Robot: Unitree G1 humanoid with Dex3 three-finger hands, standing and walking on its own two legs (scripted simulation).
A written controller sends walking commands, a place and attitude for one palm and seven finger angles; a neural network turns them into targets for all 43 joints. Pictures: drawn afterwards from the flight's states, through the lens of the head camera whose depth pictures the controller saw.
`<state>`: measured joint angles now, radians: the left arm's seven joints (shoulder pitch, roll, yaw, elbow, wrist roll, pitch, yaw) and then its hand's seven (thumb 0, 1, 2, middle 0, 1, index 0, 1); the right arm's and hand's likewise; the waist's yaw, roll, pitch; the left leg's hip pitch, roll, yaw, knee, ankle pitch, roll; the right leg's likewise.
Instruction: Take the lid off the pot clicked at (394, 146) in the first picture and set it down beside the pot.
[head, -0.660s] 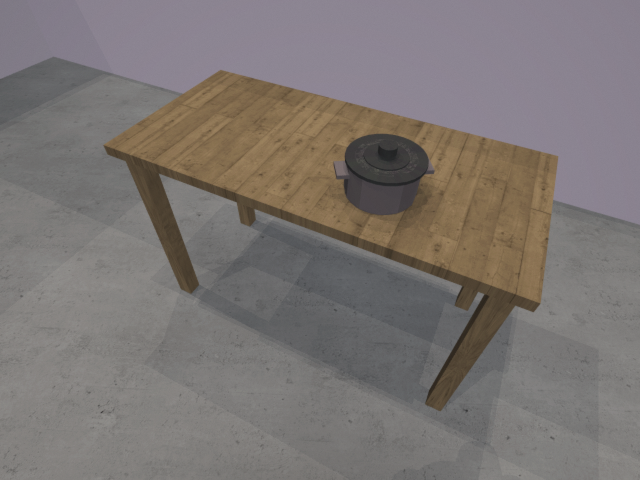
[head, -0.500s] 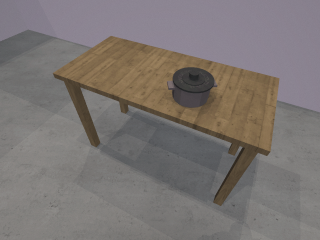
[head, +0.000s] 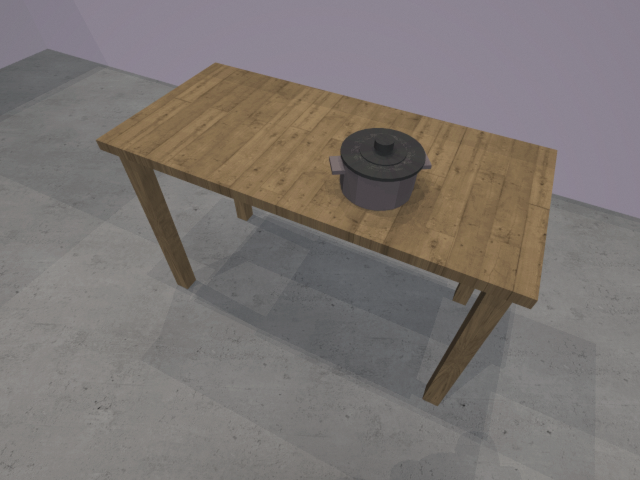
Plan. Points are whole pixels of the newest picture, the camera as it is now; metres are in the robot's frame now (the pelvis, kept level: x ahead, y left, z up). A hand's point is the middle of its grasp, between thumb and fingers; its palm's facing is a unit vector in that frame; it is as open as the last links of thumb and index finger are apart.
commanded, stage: turn to face it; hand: left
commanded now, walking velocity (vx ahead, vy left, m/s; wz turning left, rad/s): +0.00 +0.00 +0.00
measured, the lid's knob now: (384, 143) +0.74 -0.09 +0.01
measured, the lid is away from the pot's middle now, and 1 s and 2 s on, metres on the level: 0.00 0.00 0.00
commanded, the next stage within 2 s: take the last steps up to it in 0.80 s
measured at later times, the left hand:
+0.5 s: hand out of the picture +0.05 +0.18 -0.17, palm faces -0.07 -0.97 -0.25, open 7.3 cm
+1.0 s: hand out of the picture +0.13 +0.16 -0.16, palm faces -0.33 -0.91 -0.26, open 7.3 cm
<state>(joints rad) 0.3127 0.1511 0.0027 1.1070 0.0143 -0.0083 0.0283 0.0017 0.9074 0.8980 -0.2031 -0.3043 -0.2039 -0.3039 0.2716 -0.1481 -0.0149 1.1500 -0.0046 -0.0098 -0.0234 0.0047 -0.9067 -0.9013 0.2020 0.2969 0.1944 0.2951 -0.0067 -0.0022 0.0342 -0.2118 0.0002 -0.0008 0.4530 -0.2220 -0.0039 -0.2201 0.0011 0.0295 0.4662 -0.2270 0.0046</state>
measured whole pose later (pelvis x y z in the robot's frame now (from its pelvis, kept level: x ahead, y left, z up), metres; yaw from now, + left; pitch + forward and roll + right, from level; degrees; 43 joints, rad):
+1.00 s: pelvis -0.01 -0.01 -0.01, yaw -21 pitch +1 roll +0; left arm 0.22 0.20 0.05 0.91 0.02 0.01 0.00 0.00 0.91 0.90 -0.20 -0.30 -0.20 -0.30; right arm 0.23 -0.23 -0.04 0.99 -0.02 0.04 -0.02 0.01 -0.91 -0.90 0.20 0.30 0.20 0.30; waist -0.01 0.05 0.07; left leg -0.38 0.05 0.03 0.89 -0.49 -0.02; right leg -0.29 0.02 0.00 0.57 -0.29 -0.03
